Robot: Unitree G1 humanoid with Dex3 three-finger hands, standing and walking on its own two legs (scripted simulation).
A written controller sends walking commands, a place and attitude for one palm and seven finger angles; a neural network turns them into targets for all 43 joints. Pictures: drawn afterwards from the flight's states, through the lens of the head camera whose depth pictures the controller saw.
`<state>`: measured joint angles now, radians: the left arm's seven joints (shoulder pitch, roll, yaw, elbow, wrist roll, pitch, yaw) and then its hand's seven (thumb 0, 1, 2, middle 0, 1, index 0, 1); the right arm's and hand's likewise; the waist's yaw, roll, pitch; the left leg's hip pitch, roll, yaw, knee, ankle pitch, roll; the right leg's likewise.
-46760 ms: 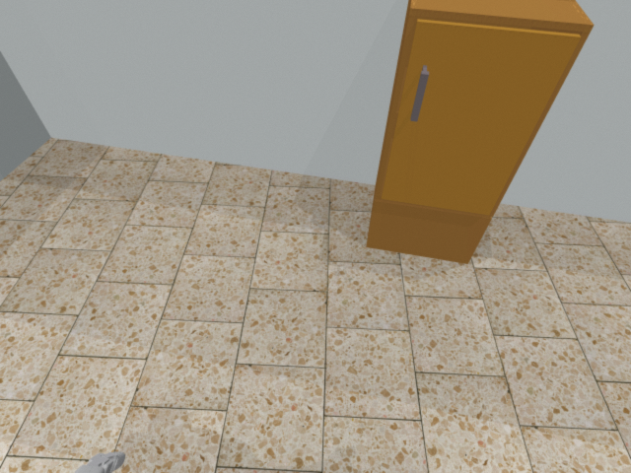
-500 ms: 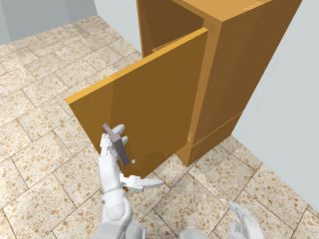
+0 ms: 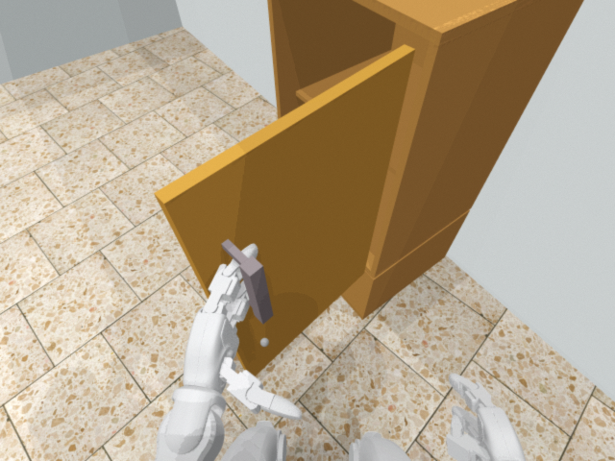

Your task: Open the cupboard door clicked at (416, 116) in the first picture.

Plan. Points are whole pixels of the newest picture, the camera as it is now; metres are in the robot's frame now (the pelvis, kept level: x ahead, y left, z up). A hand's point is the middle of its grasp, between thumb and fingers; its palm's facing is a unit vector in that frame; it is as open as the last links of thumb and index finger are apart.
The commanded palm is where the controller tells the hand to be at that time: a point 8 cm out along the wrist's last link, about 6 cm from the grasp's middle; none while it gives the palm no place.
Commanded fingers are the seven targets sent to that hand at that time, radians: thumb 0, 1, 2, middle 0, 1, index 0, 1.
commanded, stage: slide the hand sideways off the handle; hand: left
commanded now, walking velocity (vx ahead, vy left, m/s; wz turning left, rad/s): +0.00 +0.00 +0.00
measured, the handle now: (248, 283) +0.33 +0.10 +0.05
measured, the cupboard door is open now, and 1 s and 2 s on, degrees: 98 97 97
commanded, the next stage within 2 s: draw the hand back to the body in 0.82 s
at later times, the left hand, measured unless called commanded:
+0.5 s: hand (228, 368) +0.22 +0.10 +0.04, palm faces -0.09 -1.00 -0.01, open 16.1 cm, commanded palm +0.19 +0.18 +0.04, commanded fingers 0.00 -0.50 0.30 -0.15 -0.30 -0.15 -0.30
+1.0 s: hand (189, 390) +0.20 +0.14 +0.05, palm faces -0.06 -1.00 -0.01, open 16.3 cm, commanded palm +0.17 +0.21 +0.06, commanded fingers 0.00 -0.50 0.30 -0.15 -0.30 -0.15 -0.30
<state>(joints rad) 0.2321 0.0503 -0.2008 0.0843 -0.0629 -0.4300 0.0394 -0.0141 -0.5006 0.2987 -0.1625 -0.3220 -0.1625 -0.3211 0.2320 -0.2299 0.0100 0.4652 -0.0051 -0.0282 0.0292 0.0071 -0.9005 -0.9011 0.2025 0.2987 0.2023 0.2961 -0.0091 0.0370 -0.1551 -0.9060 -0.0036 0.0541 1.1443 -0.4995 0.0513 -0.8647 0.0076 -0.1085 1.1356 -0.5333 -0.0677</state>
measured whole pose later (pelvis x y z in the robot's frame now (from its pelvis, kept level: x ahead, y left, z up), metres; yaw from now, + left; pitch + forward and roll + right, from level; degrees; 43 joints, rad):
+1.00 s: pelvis +0.01 -0.01 -0.02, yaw +0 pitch +17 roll -2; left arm 0.55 0.20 0.03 -0.17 -0.25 -0.43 -0.24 -0.01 -0.50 0.30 -0.15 -0.31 -0.17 -0.30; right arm 0.21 -0.23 0.00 0.44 0.02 -0.06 -0.04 0.01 -0.90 -0.90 0.20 0.30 0.20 0.30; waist 0.01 0.04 -0.17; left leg -0.99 0.02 0.01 1.25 -0.56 0.03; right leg -0.93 0.03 -0.15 1.21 -0.58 -0.08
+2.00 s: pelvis +0.04 +0.03 +0.09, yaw +0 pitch -3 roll -1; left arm 0.53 0.34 0.25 -0.40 -0.06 -0.03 0.12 0.00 0.39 0.68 -0.19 -0.30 -0.19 -0.30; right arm 0.21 -0.23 0.06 0.59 0.01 -0.08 -0.06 0.01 -0.90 -0.90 0.21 0.30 0.21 0.30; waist 0.06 0.06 -0.01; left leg -0.14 -0.05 0.06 0.46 -0.27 0.08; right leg -0.09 0.01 -0.07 0.41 -0.27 -0.01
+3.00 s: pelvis +0.01 +0.00 +0.09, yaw -2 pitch +0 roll -1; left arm 0.57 0.42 0.38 -0.45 -0.07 -0.13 0.13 0.01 0.89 0.90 -0.21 -0.31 -0.22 -0.30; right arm 0.17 -0.25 -0.02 0.58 0.03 0.03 -0.09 0.01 -0.90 -0.90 0.20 0.30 0.20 0.30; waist 0.00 0.05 0.01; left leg -0.26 0.00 0.07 0.47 -0.21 0.04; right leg -0.22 0.05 -0.06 0.43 -0.22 -0.05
